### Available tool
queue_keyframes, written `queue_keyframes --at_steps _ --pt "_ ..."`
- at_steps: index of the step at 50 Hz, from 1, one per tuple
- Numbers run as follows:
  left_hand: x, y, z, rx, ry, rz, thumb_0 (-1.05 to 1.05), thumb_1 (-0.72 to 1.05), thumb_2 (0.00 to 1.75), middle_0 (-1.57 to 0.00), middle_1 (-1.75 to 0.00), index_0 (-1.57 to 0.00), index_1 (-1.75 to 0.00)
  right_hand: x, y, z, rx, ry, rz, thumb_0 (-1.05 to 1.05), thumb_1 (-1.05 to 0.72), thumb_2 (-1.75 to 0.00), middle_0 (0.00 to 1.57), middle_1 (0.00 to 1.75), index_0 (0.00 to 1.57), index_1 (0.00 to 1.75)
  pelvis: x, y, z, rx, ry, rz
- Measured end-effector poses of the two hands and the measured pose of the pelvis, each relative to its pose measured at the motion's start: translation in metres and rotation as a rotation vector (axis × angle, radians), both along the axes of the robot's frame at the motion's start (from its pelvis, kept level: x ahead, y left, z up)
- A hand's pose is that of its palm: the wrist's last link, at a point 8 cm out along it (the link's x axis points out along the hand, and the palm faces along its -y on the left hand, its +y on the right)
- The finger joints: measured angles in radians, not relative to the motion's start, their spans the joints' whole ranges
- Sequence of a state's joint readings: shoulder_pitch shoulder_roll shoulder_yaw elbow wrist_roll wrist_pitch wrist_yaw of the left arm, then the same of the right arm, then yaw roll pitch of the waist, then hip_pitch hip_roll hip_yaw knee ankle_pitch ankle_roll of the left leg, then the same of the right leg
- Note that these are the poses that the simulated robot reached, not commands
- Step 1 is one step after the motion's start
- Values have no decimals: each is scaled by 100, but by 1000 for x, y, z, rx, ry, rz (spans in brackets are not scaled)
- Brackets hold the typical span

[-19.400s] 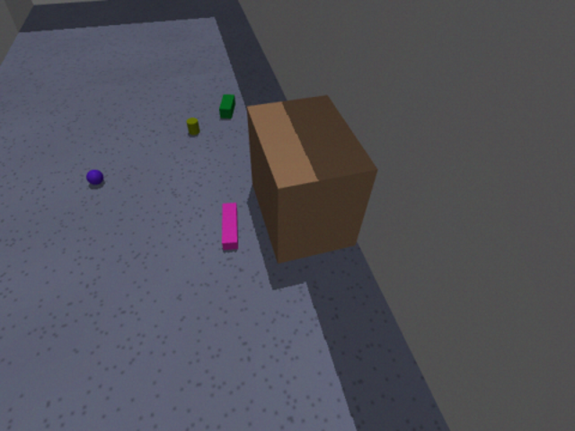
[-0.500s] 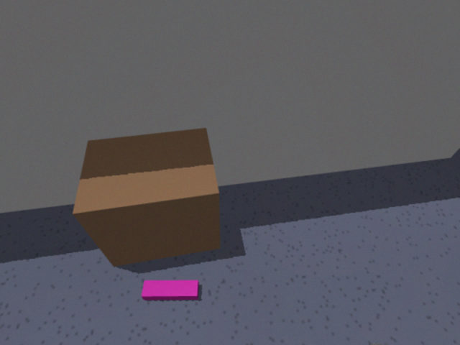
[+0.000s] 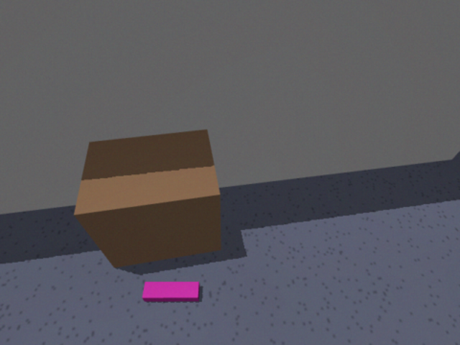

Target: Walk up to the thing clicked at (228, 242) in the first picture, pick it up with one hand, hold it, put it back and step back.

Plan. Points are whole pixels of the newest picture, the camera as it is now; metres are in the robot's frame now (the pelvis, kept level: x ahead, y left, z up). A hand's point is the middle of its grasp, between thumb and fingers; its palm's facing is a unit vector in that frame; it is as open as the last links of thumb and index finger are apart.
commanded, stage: stand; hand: left
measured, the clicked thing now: (171, 291) +0.44 +0.23 -0.76
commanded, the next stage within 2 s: walk up in 0.74 s
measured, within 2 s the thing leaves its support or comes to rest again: neither
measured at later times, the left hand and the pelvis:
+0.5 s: hand out of the picture +0.08 +0.26 -0.15, palm faces -0.02 -0.94 -0.35, open 7.4 cm; pelvis +0.00 +0.00 +0.00, yaw +0 degrees
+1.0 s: hand out of the picture +0.09 +0.29 -0.17, palm faces +0.02 -0.93 -0.35, open 7.4 cm; pelvis +0.04 +0.02 -0.01, yaw +0 degrees
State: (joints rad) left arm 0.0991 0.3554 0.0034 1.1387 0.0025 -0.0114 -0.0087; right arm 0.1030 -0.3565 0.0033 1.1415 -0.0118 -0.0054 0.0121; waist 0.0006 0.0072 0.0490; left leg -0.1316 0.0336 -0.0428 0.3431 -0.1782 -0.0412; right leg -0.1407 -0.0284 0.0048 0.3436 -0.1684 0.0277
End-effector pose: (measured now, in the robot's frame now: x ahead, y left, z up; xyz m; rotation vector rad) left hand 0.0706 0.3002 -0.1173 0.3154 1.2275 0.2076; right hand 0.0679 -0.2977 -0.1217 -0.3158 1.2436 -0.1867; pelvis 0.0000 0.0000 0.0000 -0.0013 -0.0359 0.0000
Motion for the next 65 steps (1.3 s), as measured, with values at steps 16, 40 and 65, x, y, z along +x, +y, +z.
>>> queue_keyframes --at_steps 16,40,65 --pt "-1 1 1 3 6 2 0 91 90 -21 -30 -20 -30 5 0 0 -1 -4 10 0 -90 -89 21 30 21 30 3 0 0 2 0 0" --pt "4 0 0 5 -11 4 0 90 90 -21 -30 -20 -30 6 -4 -1 -1 2 8 0 -90 -89 21 30 21 30 9 -1 -2 -3 -2 2" --pt "97 19 -3 19 -71 -30 0 91 90 -20 -30 -20 -30 54 17 -15 -13 34 -24 0 -90 -89 21 30 21 30 79 21 -13 -3 -6 27"
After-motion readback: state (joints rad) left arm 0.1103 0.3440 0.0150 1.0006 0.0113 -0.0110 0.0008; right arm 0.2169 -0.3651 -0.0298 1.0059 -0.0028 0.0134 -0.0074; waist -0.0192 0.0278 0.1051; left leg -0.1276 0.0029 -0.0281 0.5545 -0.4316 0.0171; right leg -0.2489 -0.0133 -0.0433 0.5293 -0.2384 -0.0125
